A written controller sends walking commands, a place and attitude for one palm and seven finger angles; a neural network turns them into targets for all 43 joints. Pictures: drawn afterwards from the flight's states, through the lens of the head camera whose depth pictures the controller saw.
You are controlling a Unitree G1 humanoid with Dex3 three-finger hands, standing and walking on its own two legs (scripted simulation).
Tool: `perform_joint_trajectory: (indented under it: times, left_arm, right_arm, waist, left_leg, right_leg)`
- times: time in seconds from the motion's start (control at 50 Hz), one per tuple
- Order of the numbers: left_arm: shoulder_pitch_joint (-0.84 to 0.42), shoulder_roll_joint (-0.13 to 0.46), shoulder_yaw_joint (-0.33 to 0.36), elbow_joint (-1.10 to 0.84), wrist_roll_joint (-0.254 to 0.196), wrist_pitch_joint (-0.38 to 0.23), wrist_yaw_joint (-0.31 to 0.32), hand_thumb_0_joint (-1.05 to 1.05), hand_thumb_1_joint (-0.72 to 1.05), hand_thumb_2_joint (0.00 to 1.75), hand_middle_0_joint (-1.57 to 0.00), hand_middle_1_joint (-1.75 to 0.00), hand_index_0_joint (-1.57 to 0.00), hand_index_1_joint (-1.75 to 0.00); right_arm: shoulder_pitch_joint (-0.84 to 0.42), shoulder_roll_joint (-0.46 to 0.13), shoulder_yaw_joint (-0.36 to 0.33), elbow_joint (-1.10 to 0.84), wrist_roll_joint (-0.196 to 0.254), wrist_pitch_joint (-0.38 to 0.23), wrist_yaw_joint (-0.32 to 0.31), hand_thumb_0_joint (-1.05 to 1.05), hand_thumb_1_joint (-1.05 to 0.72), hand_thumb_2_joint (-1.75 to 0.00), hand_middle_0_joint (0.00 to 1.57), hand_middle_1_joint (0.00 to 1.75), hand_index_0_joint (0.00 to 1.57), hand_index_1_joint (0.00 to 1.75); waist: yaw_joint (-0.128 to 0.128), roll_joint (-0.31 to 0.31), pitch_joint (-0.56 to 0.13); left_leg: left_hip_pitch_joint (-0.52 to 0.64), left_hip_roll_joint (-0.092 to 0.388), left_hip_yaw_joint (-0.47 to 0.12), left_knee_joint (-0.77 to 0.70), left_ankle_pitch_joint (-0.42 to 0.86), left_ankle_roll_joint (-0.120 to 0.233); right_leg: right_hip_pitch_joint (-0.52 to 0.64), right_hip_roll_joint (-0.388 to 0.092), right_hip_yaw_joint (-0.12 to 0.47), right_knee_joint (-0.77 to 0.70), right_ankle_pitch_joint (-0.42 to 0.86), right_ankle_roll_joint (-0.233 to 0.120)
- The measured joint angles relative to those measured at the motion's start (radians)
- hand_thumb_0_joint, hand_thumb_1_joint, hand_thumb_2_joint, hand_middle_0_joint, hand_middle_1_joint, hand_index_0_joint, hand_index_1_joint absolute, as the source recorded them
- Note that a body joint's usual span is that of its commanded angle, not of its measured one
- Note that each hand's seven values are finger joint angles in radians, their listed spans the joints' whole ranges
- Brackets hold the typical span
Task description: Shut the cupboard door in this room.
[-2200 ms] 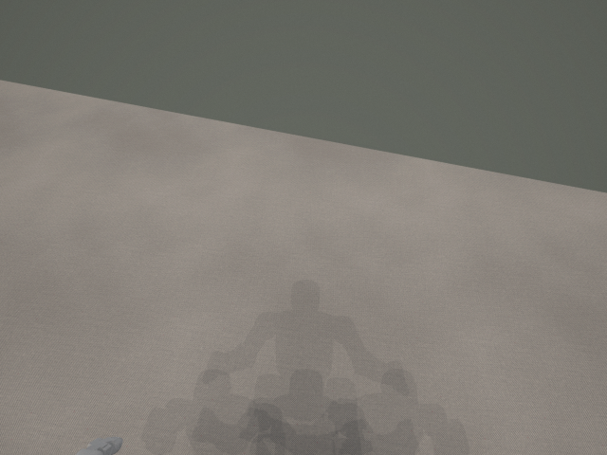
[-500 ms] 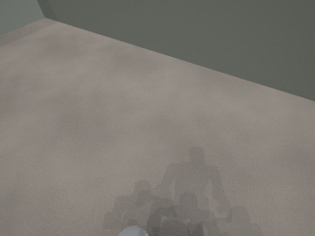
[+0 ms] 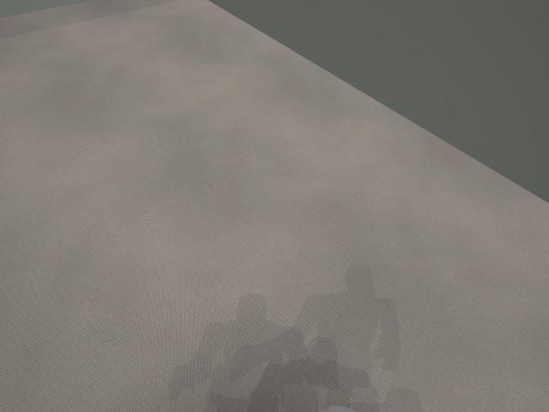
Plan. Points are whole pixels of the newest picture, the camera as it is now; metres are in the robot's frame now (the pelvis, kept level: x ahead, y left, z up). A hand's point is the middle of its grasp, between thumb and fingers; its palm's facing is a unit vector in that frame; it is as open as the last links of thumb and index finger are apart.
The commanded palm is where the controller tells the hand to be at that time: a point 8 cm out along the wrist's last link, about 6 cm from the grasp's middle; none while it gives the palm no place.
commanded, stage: turn or walk to find it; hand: left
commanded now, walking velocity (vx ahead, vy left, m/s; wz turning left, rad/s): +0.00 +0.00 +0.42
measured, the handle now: out of the picture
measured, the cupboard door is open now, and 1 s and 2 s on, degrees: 86 86 86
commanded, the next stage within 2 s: none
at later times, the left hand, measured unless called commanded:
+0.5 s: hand out of the picture -0.01 +0.16 -0.15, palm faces +0.25 -0.93 -0.25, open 7.4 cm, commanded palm none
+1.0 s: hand out of the picture -0.09 +0.19 -0.16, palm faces +0.46 -0.84 -0.27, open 7.4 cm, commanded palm none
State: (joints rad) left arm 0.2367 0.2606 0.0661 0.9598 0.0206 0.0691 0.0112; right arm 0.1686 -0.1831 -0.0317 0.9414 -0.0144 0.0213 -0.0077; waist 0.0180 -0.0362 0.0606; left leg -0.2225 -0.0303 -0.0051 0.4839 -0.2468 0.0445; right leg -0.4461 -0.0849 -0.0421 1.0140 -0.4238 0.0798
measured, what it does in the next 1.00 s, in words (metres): steps on the spot, turning left: right foot, then left foot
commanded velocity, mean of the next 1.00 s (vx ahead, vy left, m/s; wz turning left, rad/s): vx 0.00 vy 0.00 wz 0.42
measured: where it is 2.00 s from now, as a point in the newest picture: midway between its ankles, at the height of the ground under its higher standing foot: outside the picture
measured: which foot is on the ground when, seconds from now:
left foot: down 0.00-0.22, up 0.24-0.62, down 0.64-1.00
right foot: up 0.00-0.20, down 0.22-0.64, up 0.66-1.00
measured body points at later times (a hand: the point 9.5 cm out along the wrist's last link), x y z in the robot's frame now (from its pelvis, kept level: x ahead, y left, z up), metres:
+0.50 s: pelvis -0.03 -0.04 +0.00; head -0.01 -0.05 +0.45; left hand -0.02 +0.21 -0.13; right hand +0.05 -0.30 -0.15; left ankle -0.09 +0.10 -0.67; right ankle +0.00 -0.14 -0.74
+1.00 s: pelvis -0.07 -0.03 -0.01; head -0.05 -0.03 +0.44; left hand -0.11 +0.24 -0.14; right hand +0.11 -0.22 -0.16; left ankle -0.10 +0.09 -0.74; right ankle -0.01 -0.13 -0.73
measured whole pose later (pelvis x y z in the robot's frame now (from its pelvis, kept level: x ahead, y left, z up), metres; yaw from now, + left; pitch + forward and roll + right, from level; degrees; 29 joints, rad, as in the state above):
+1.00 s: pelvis -0.07 -0.03 -0.01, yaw +26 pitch -1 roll +1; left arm 0.20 0.21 0.06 0.92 0.01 0.05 0.01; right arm 0.19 -0.21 -0.05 0.95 -0.02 0.04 0.00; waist -0.01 0.02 0.05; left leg -0.28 -0.04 -0.05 0.52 -0.23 0.01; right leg -0.30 -0.05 -0.05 0.66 -0.37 0.06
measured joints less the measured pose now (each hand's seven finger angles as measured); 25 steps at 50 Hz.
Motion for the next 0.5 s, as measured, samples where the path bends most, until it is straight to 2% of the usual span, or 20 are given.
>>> perform_joint_trajectory:
  times: [0.16,0.2,0.22,0.28,0.34,0.38,0.44,0.5]
  left_arm:
    - [-0.061,-0.045,-0.009,-0.045,-0.007,-0.012,0.004,0.00,0.91,0.90,-0.19,-0.30,-0.19,-0.29]
    - [-0.065,-0.056,-0.014,-0.060,-0.008,-0.025,0.005,0.00,0.91,0.90,-0.19,-0.30,-0.20,-0.29]
    - [-0.064,-0.062,-0.016,-0.068,-0.006,-0.034,0.006,0.00,0.91,0.90,-0.20,-0.30,-0.20,-0.29]
    - [-0.060,-0.083,-0.027,-0.078,0.002,-0.048,0.008,0.00,0.90,0.90,-0.20,-0.30,-0.20,-0.29]
    - [-0.039,-0.093,-0.031,-0.076,0.003,-0.044,0.010,0.00,0.90,0.90,-0.20,-0.30,-0.20,-0.30]
    - [-0.029,-0.095,-0.032,-0.067,0.004,-0.041,0.011,0.00,0.90,0.90,-0.20,-0.30,-0.20,-0.30]
    - [-0.016,-0.096,-0.033,-0.054,0.006,-0.043,0.011,0.00,0.90,0.90,-0.20,-0.30,-0.20,-0.30]
    - [-0.005,-0.092,-0.031,-0.044,0.011,-0.048,0.009,0.00,0.90,0.90,-0.20,-0.30,-0.20,-0.30]
  right_arm:
    - [0.048,-0.013,-0.017,0.010,-0.009,0.019,0.004,0.00,-0.91,-0.89,0.20,0.30,0.20,0.30]
    - [0.062,-0.023,-0.024,0.013,-0.008,0.026,0.005,0.00,-0.91,-0.89,0.20,0.30,0.20,0.30]
    - [0.070,-0.030,-0.029,0.014,-0.004,0.029,0.007,0.00,-0.91,-0.89,0.20,0.30,0.20,0.30]
    - [0.078,-0.047,-0.047,0.026,-0.005,0.048,0.009,0.00,-0.91,-0.89,0.20,0.30,0.20,0.30]
    - [0.085,-0.060,-0.060,0.037,-0.009,0.060,0.021,0.00,-0.91,-0.89,0.20,0.30,0.20,0.30]
    - [0.092,-0.066,-0.063,0.040,-0.010,0.061,0.024,0.00,-0.91,-0.89,0.20,0.30,0.20,0.30]
    - [0.101,-0.068,-0.064,0.050,-0.010,0.064,0.025,0.00,-0.91,-0.89,0.20,0.30,0.20,0.30]
    - [0.095,-0.066,-0.058,0.062,-0.007,0.067,0.023,0.00,-0.91,-0.89,0.19,0.30,0.19,0.30]
  waist:
    - [-0.039,0.046,-0.010]
    - [-0.042,0.058,-0.016]
    - [-0.042,0.065,-0.020]
    - [-0.043,0.087,-0.012]
    - [-0.043,0.083,-0.012]
    - [-0.049,0.078,-0.014]
    - [-0.047,0.063,-0.014]
    - [-0.034,0.045,-0.007]
  left_leg:
    - [-0.032,-0.031,-0.065,0.005,0.031,-0.017]
    - [-0.058,-0.040,-0.082,0.034,0.026,-0.029]
    - [-0.080,-0.043,-0.090,0.065,0.015,-0.037]
    - [-0.180,-0.044,-0.080,0.317,-0.165,-0.053]
    - [-0.259,-0.021,-0.043,0.566,-0.143,-0.068]
    - [-0.275,0.005,-0.026,0.641,-0.110,-0.083]
    - [-0.252,0.038,-0.010,0.627,-0.113,-0.100]
    - [-0.195,0.058,0.010,0.509,-0.161,-0.107]
  right_leg:
    - [0.099,0.039,0.016,-0.247,0.002,-0.016]
    - [0.157,0.051,0.010,-0.377,0.071,-0.022]
    - [0.184,0.054,0.004,-0.445,0.104,-0.036]
    - [0.184,0.052,-0.033,-0.440,0.130,-0.097]
    - [0.209,0.038,-0.059,-0.485,0.155,-0.110]
    - [0.221,0.029,-0.079,-0.511,0.169,-0.111]
    - [0.228,0.014,-0.105,-0.527,0.177,-0.110]
    - [0.223,-0.006,-0.128,-0.522,0.176,-0.105]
